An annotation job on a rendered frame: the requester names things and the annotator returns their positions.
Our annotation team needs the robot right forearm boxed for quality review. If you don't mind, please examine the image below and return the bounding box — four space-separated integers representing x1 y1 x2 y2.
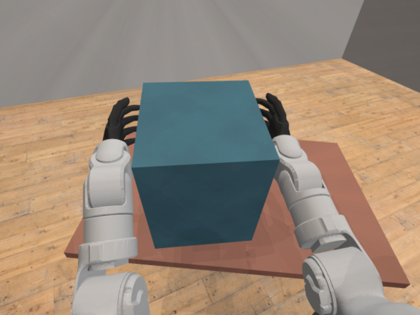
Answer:
272 135 384 294

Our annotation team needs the robot left hand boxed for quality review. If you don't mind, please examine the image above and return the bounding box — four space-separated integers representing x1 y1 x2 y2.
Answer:
103 97 140 146

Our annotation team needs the table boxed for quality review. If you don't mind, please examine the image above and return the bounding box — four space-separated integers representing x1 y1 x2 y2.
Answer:
64 126 410 315

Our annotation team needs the robot right hand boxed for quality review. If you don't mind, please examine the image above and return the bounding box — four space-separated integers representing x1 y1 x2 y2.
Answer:
256 93 290 139

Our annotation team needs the robot left forearm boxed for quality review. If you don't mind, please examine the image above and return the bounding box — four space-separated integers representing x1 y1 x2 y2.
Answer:
70 139 138 315

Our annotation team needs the robot left upper arm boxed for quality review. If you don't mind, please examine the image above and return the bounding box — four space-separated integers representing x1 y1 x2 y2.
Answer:
72 272 150 315

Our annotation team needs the robot right upper arm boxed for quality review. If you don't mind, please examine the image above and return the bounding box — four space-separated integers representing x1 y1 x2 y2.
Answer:
302 247 420 315

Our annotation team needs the carton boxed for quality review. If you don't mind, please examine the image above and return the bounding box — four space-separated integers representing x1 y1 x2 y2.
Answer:
131 80 280 249

